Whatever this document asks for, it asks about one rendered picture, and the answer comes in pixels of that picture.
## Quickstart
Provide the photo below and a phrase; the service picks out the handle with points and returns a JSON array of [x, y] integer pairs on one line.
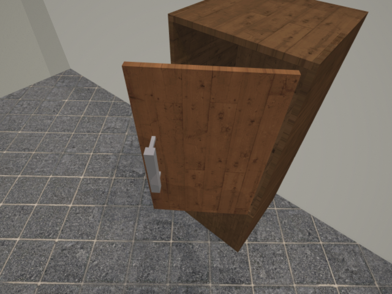
[[152, 168]]

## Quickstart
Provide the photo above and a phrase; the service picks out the cupboard door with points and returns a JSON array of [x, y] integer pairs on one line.
[[215, 129]]

